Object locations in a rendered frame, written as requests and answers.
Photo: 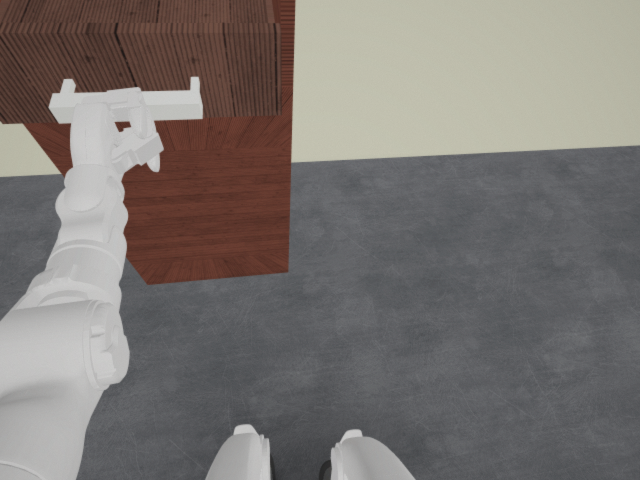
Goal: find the robot left upper arm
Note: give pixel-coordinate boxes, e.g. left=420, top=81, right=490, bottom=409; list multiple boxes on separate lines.
left=0, top=299, right=130, bottom=480

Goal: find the cabinet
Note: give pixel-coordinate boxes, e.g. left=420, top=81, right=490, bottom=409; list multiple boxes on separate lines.
left=0, top=0, right=295, bottom=285

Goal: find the handle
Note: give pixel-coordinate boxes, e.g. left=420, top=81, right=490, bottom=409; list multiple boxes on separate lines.
left=48, top=77, right=203, bottom=124

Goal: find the robot left forearm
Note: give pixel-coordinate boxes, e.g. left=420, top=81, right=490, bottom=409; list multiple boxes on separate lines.
left=0, top=164, right=128, bottom=323

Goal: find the left robot thigh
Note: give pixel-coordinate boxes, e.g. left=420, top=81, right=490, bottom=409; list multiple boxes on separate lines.
left=205, top=433, right=270, bottom=480

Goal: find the robot thigh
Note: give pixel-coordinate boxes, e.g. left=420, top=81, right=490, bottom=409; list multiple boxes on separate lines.
left=205, top=433, right=270, bottom=480
left=331, top=437, right=415, bottom=480

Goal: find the right robot thigh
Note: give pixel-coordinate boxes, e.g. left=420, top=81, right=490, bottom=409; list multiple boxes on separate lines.
left=331, top=437, right=415, bottom=480

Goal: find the drawer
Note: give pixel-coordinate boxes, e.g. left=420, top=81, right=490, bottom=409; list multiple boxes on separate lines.
left=0, top=0, right=282, bottom=124

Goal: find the left robot hand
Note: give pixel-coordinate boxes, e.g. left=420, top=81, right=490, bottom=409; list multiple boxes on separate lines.
left=70, top=87, right=164, bottom=181

